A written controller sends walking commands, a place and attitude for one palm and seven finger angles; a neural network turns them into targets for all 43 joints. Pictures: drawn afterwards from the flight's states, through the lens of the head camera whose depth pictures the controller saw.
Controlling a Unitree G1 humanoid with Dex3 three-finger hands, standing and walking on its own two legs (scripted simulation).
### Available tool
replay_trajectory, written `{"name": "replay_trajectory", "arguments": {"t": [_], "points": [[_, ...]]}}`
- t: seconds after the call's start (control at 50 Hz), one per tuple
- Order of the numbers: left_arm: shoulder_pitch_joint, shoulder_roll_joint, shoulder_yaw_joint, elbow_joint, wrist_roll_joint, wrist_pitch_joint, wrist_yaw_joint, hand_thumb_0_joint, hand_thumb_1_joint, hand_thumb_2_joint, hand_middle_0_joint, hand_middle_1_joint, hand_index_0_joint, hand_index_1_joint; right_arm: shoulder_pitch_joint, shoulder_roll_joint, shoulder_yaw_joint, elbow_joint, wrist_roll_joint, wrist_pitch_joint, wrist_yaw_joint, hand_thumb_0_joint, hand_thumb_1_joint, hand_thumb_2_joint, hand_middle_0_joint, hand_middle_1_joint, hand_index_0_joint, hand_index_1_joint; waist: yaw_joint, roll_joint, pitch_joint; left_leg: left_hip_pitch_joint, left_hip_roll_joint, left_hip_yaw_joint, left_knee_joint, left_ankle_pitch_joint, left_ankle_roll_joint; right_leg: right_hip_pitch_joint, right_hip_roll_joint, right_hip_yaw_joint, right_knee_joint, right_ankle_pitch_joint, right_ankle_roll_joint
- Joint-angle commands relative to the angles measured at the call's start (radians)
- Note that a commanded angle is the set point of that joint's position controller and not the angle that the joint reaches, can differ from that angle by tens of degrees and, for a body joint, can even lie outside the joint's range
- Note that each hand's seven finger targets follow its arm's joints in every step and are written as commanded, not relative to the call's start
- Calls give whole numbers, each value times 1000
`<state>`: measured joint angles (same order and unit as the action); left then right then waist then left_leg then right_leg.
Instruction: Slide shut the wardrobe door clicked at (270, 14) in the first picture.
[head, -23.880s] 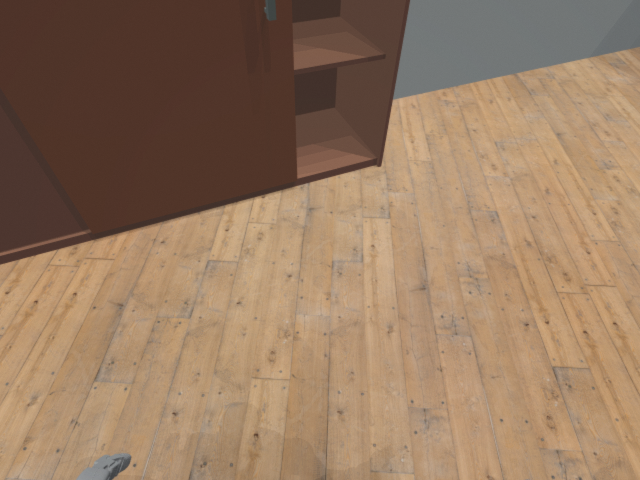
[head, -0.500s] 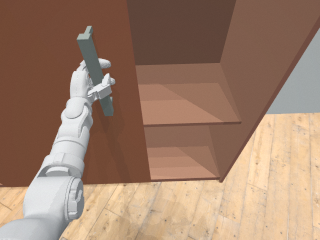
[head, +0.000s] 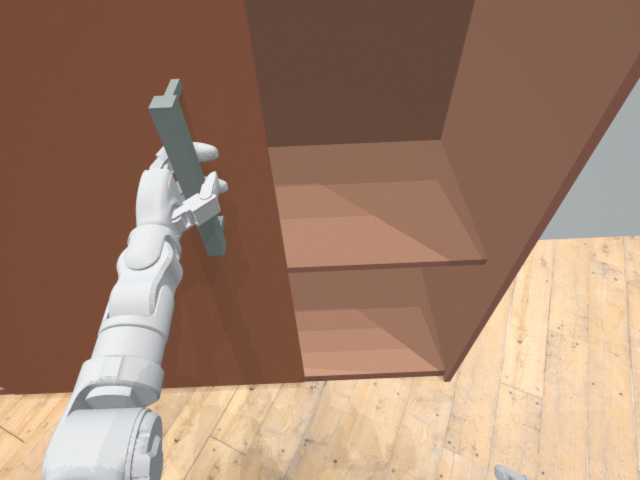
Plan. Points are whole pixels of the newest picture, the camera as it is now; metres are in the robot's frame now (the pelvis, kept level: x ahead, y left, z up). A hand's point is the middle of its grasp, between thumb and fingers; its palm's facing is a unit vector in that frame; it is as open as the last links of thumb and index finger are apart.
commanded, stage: tug the door sideways, standing still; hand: left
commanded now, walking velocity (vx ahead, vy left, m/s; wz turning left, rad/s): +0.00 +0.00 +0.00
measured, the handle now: (198, 177) +0.47 +0.16 +0.14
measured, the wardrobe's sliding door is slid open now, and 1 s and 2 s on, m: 0.44 0.39 0.29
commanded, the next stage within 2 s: step sideways, sliding the door along in 0.72 s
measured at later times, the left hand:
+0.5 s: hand (214, 197) +0.43 +0.13 +0.14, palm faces +0.09 -1.00 +0.00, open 5.4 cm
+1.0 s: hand (248, 196) +0.43 +0.08 +0.14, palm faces -0.01 -0.99 -0.13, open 5.8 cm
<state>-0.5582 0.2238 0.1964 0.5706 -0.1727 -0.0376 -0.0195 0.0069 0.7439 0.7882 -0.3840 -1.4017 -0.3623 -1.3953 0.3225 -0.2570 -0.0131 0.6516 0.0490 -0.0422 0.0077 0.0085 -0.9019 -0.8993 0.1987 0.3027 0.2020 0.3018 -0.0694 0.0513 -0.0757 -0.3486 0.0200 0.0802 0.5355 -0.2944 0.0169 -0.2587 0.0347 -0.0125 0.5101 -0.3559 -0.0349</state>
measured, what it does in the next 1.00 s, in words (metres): stands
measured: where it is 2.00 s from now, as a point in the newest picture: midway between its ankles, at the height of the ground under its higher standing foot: outside the picture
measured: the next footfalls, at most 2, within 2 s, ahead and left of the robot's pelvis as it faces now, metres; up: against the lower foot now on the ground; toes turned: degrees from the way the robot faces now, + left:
left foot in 1.46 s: +0.04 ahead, +0.05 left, +0.00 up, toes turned +9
right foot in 1.82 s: +0.15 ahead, -0.36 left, +0.00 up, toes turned +2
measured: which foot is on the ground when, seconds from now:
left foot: down 0.00-1.00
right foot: down 0.00-1.00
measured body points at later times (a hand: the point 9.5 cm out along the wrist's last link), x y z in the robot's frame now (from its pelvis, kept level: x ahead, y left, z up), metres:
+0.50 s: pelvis +0.00 +0.00 +0.00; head +0.04 -0.01 +0.45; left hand +0.42 +0.18 +0.14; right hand +0.13 -0.23 -0.13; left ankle -0.02 +0.11 -0.73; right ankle -0.07 -0.10 -0.73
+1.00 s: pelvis -0.04 +0.01 -0.01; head +0.01 -0.01 +0.43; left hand +0.42 +0.14 +0.15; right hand +0.04 -0.25 -0.14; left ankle -0.02 +0.11 -0.73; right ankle -0.07 -0.10 -0.73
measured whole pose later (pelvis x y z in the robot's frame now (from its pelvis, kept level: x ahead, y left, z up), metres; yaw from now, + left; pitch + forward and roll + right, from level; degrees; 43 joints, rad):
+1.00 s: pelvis -0.04 +0.01 -0.01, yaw +0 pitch +4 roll +0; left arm -0.86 0.20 0.04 0.80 -0.11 -0.09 0.09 0.00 0.65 0.78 -0.45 -1.40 -0.41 -1.40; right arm 0.28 -0.23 -0.02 0.71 0.03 -0.06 -0.04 0.01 -0.90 -0.90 0.20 0.30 0.20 0.30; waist -0.05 0.04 0.05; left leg -0.41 0.01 0.08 0.64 -0.30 0.03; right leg -0.35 0.03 0.00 0.69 -0.40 -0.02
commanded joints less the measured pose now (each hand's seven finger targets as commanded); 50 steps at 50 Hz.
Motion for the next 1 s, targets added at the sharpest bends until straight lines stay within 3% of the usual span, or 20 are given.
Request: {"name": "replay_trajectory", "arguments": {"t": [0.0,0.06,0.1,0.16,0.2,0.28,0.32,0.38,0.42,0.48,0.56,0.68,0.78,0.8,0.82,0.84,0.86,0.88,0.96,0.98], "points": [[-227,117,-12,-329,-3,-50,-39,0,900,900,-450,-1400,-450,-1400,-35,-124,-43,-140,1,-39,-5,0,-900,-900,200,300,200,300,48,-51,-354,293,-10,-37,35,650,33,113,-16,-15,-7,794,35],[-189,131,11,-388,-11,-29,-36,0,900,900,-450,-1400,-450,-1400,-49,-121,-41,-152,0,-38,-7,0,-900,-900,200,300,200,300,53,-73,-357,300,-7,-38,23,662,31,131,-17,-18,-11,817,39],[-322,232,59,-338,6,-16,-24,0,900,900,-450,-1400,-450,-1400,-37,-137,-38,-118,-6,-20,-22,0,-900,-900,200,300,200,300,31,-77,-307,270,-11,-40,23,607,31,121,-19,-12,-20,793,34],[-452,88,-51,-304,1,1,-18,0,900,900,-450,-1400,-450,-1400,-42,-117,-36,-103,-2,-18,-27,0,-900,-900,200,300,200,300,-15,-38,-263,298,-11,-51,29,572,30,27,-10,-18,-33,701,33],[-510,56,-74,-285,1,9,-2,0,900,900,-450,-1400,-450,-1400,-31,-115,-39,-83,-9,-16,-28,0,-900,-900,200,300,200,300,-23,-29,-266,314,-12,-58,45,608,28,11,-11,-21,-32,699,29],[-540,-17,-135,-302,15,10,14,0,900,900,-450,-1400,-450,-1400,-11,-110,-46,-68,-15,-17,-19,0,-900,-900,200,300,200,300,-28,-8,-377,386,-12,-76,81,777,30,-4,-13,-24,10,794,35],[-546,-51,-163,-268,19,0,21,0,900,900,-450,-1400,-450,-1400,-15,-109,-50,-63,-16,-18,-16,0,-900,-900,200,300,200,300,-35,-75,-366,376,-9,-87,70,706,29,-25,-6,-31,3,721,35],[-610,-112,-218,-235,22,-36,29,0,900,900,-450,-1400,-450,-1400,-35,-101,-45,-60,-15,-32,-13,0,-900,-900,200,300,200,300,-50,-73,-329,361,-11,-100,48,532,22,-76,0,-35,-14,555,26],[-628,-140,-241,-198,27,-60,32,0,900,900,-450,-1400,-450,-1400,-27,-100,-43,-50,-19,-40,-9,0,-900,-900,200,300,200,300,-53,-62,-316,357,-14,-98,53,526,24,-88,1,-30,-14,552,21],[-686,-160,-269,-220,39,-77,31,0,900,900,-450,-1400,-450,-1400,-4,-100,-43,-39,-22,-49,3,0,-900,-900,200,300,200,300,-54,34,-389,438,-10,-115,95,689,23,-131,-1,-28,17,617,19],[-706,-210,-307,-160,39,-81,41,0,900,900,-450,-1400,-450,-1400,6,-103,-50,-34,-23,-55,13,0,-900,-900,200,300,200,300,-70,-62,-373,393,-3,-131,88,597,18,-153,10,-38,16,542,24],[-821,-245,-333,-143,48,-125,76,0,900,900,-450,-1400,-450,-1400,34,-102,-51,-3,-27,-89,26,0,-900,-900,200,300,200,300,-86,-4,-395,424,2,-154,93,551,8,-220,14,-42,27,456,18],[-846,-273,-349,-61,64,-142,107,0,900,900,-450,-1400,-450,-1400,53,-103,-53,15,-30,-104,38,0,-900,-900,200,300,200,300,-92,-26,-360,375,4,-161,84,451,2,-252,19,-46,29,378,16],[-892,-258,-343,-102,66,-152,118,0,900,900,-450,-1400,-450,-1400,50,-106,-54,15,-33,-108,36,0,-900,-900,200,300,200,300,-92,-20,-377,382,5,-161,81,451,4,-238,14,-46,27,376,15],[-1007,359,21,-191,125,-165,132,0,900,900,-450,-1400,-450,-1400,0,-171,-62,-24,-19,-81,-16,0,-900,-900,200,300,200,300,33,-23,-406,354,81,-150,62,390,50,-113,-50,26,8,309,39],[-1041,200,-102,-192,123,-173,111,0,900,900,-450,-1400,-450,-1400,-25,-129,-51,-33,-22,-73,-36,0,-900,-900,200,300,200,300,-7,-30,-394,342,67,-125,43,365,56,-66,-50,15,0,343,40],[-1021,144,-129,-144,115,-173,104,0,900,900,-450,-1400,-450,-1400,-23,-116,-51,-35,-16,-73,-44,0,-900,-900,200,300,200,300,-12,-46,-381,352,80,-128,46,360,62,-73,-44,8,18,335,44],[-976,69,-181,-121,111,-167,85,0,900,900,-450,-1400,-450,-1400,-40,-112,-46,-48,-18,-69,-49,0,-900,-900,200,300,200,300,-14,-10,-366,369,108,-160,50,377,72,-111,-33,-2,61,304,45],[-907,80,-167,-31,87,-149,72,0,900,900,-450,-1400,-450,-1400,-63,-121,-49,-57,-19,-38,-67,0,-900,-900,200,300,200,300,-6,110,-265,447,287,-416,-60,271,163,-271,-6,20,272,-126,22],[-909,78,-174,-34,86,-149,71,0,900,900,-450,-1400,-450,-1400,-67,-121,-43,-62,-20,-31,-71,0,-900,-900,200,300,200,300,0,106,-242,436,307,-457,-84,222,176,-283,-12,28,301,-181,14]]}}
